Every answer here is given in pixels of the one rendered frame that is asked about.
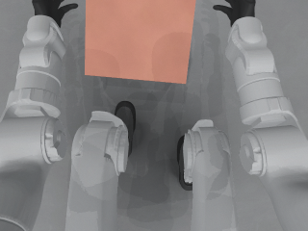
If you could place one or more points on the right robot forearm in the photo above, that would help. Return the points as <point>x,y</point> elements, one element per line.
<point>256,79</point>

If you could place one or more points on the carton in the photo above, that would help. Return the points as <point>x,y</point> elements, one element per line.
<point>147,40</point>

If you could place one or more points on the robot shin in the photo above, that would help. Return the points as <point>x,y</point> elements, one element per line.
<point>95,115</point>
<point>224,141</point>

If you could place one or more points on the right robot shin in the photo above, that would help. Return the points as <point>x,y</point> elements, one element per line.
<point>224,141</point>

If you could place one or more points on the left robot hand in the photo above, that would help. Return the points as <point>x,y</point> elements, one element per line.
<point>52,9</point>

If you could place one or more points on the left robot shin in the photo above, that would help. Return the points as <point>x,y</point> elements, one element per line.
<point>95,115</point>

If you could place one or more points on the left robot upper arm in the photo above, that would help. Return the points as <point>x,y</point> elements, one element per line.
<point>29,146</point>

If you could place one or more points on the right robot hand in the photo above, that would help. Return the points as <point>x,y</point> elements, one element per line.
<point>239,9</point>

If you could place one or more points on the left robot forearm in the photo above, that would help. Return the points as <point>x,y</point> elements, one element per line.
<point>40,69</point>

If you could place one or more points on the right robot upper arm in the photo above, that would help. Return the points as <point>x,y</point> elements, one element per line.
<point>278,156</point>

